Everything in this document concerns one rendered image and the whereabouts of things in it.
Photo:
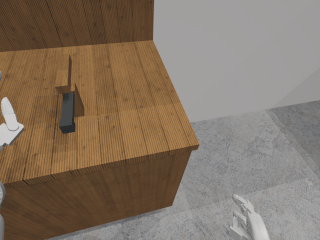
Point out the robot right hand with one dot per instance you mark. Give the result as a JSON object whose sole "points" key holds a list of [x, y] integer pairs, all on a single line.
{"points": [[252, 226]]}

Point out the counter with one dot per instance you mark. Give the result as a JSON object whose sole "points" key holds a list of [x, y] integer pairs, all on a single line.
{"points": [[132, 138]]}

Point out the tap lever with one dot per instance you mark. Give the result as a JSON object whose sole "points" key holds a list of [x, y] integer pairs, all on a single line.
{"points": [[66, 123]]}

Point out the robot left hand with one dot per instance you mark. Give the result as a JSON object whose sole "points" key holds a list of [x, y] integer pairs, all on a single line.
{"points": [[10, 131]]}

